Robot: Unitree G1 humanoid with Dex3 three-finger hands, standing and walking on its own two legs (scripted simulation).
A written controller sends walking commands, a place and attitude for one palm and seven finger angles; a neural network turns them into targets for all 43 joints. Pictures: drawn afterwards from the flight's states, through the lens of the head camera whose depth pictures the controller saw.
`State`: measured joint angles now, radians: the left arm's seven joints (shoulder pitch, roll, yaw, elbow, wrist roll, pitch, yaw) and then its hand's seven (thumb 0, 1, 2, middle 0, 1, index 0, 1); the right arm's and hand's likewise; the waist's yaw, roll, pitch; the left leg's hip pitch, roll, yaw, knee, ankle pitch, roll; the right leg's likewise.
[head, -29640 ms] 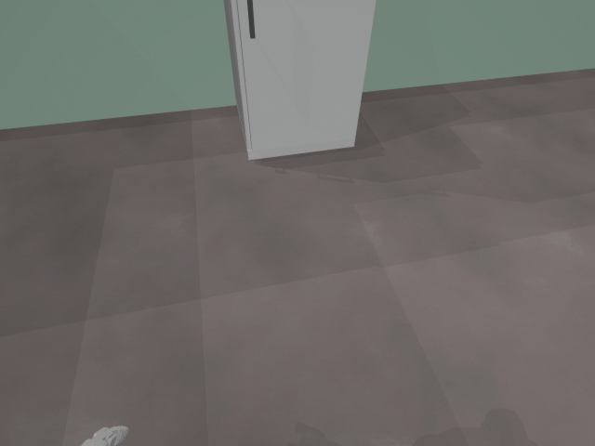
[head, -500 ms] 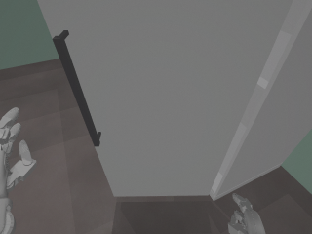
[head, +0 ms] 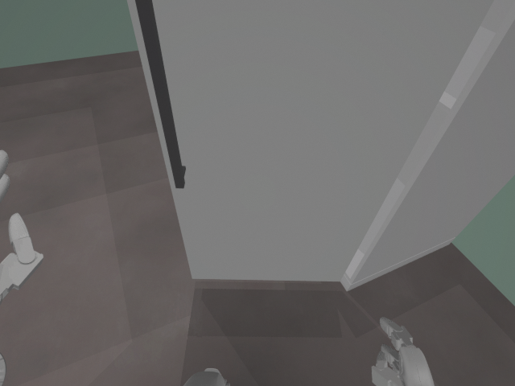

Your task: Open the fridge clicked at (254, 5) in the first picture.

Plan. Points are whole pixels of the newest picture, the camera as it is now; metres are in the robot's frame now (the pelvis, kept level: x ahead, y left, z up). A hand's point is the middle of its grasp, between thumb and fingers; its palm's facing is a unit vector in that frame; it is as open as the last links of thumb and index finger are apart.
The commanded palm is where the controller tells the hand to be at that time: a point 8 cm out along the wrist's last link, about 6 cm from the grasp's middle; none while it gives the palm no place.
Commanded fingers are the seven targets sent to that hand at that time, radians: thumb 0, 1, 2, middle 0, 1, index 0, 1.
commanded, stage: step back with the hand held close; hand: left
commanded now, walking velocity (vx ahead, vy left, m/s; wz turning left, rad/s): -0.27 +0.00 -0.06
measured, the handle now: (168, 106) +0.57 +0.21 +0.13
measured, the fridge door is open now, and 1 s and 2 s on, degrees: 66 66 66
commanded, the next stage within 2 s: stop stepping back and stand still in 0.24 s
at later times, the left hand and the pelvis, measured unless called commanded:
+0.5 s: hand out of the picture -0.05 +0.29 +0.18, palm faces +0.59 -0.71 -0.37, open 7.4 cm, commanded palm -0.07 +0.32 +0.20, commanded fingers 0.00 0.90 0.90 -0.20 -0.30 -0.20 -0.30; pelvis -0.18 +0.00 -0.01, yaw +6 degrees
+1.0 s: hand out of the picture -0.15 +0.26 +0.22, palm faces +0.44 -0.78 -0.45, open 7.4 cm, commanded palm -0.20 +0.29 +0.20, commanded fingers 0.00 0.90 0.90 -0.20 -0.30 -0.20 -0.30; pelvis -0.36 +0.00 +0.01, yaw -4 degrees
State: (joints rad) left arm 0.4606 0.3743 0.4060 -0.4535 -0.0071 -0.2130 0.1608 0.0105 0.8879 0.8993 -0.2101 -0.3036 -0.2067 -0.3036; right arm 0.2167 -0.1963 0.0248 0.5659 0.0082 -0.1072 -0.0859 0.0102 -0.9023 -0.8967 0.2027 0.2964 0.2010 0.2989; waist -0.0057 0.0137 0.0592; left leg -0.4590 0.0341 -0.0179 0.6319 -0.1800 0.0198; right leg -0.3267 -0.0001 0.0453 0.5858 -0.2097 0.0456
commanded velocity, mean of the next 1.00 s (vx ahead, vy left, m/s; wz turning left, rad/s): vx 0.13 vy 0.01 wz -0.05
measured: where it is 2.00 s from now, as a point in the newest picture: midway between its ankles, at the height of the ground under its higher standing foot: outside the picture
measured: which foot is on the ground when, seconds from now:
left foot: down 0.00-0.38, up 0.40-0.56, down 0.58-0.94, up 0.96-1.00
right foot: down 0.00-0.20, up 0.22-0.34, down 0.36-0.58, up 0.60-0.94, down 0.96-1.00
